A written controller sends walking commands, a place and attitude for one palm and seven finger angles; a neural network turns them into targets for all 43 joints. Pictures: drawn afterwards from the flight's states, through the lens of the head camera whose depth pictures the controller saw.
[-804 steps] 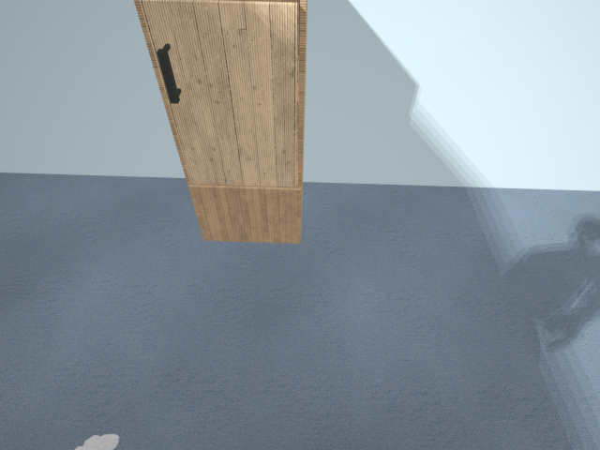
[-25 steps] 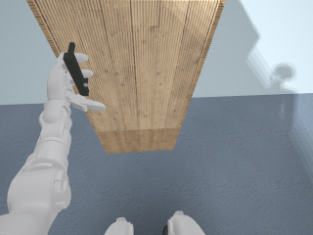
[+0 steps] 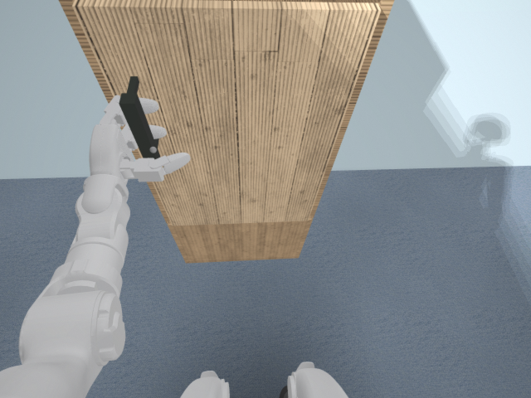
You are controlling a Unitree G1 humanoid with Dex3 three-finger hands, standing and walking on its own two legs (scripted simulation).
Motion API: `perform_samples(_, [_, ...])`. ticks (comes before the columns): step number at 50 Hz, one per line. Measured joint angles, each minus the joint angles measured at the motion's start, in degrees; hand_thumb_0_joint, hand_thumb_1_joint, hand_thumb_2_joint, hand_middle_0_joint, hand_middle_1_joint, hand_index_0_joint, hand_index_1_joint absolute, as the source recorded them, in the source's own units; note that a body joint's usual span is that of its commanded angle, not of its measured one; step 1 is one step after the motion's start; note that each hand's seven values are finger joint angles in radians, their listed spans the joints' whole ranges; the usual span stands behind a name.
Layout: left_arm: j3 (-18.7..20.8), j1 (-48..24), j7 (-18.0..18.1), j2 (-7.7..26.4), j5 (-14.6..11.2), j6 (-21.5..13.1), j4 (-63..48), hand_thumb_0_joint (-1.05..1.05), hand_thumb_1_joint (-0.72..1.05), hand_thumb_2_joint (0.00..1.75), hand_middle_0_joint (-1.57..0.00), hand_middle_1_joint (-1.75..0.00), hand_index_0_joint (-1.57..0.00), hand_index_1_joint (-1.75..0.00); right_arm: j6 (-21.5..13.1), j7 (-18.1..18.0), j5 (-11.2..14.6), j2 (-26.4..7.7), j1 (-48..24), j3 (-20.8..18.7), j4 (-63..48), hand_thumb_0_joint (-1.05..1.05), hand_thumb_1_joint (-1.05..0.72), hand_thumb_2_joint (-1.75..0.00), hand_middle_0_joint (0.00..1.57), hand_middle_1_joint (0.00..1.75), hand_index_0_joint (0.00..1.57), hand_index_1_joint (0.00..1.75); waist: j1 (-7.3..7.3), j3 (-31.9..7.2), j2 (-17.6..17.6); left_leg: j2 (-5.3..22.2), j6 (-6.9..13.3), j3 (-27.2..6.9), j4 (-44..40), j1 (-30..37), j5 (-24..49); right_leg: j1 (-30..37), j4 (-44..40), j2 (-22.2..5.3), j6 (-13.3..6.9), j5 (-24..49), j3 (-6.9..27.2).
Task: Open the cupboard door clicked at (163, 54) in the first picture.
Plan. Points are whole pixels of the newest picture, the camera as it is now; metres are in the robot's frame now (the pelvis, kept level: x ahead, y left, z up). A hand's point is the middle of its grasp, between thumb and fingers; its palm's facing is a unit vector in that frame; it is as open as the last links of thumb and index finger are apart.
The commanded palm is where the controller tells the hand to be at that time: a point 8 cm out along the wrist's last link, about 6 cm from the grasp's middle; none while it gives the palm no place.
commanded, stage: close the thumb around the handle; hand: left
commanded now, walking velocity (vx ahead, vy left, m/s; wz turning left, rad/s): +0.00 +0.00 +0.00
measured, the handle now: (144, 123) +0.53 +0.18 +0.07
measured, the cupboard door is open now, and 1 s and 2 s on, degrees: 0 20 41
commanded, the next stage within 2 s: pull the door open along its arc in 0.36 s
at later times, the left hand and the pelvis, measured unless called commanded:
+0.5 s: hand (153, 148) +0.47 +0.16 +0.07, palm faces +0.02 -1.00 -0.01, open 5.7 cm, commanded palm +0.44 +0.20 +0.07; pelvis +0.00 +0.00 +0.00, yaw +0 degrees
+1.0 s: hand (173, 210) +0.36 +0.12 +0.08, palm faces +0.14 -0.99 +0.06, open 6.1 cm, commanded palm +0.31 +0.16 +0.07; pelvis +0.02 +0.00 +0.02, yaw -1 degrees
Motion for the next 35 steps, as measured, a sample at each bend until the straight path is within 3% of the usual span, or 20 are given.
perform_samples(14, [1.0, -0.6, -0.6, 0.8, 0.1, 0.0, 0.5, 0.01, 0.71, 0.81, -0.39, -1.33, -0.38, -1.33, -0.1, -0.1, -0.2, -0.1, 0.3, 0.1, 0.0, 0.0, -0.91, -0.9, 0.2, 0.3, 0.2, 0.3, -0.4, 0.0, -0.1, 0.1, 0.1, 0.2, 0.4, -0.7, 0.0, -0.8, 0.3, 0.1, 0.0, 0.1, 0.2])
perform_samples(28, [1.0, -0.1, 0.0, 0.5, -0.1, 0.2, -0.3, 0.01, 0.73, 0.82, -0.37, -1.35, -0.36, -1.35, 0.2, 0.0, -0.2, -0.2, 0.9, 0.0, -0.1, 0.01, -0.91, -0.9, 0.2, 0.3, 0.2, 0.3, -0.61, 0.0, 0.0, 0.1, 0.1, 0.4, 0.3, -0.7, 0.0, -0.9, 0.2, 0.2, 0.1, 0.3, 0.4])
perform_samples(35, [0.0, 6.8, 0.4, -1.4, -1.5, 1.4, -7.7, 0.01, 0.73, 0.78, -0.36, -1.35, -0.34, -1.35, 0.9, 0.6, 0.3, 0.0, 1.4, -0.4, -1.4, 0.01, -0.91, -0.9, 0.2, 0.3, 0.2, 0.3, 0.15, -0.5, 0.2, 0.4, 0.2, 1.3, -1.5, 1.7, 0.1, 1.1, -1.2, 0.5, 0.2, 0.6, 1.4])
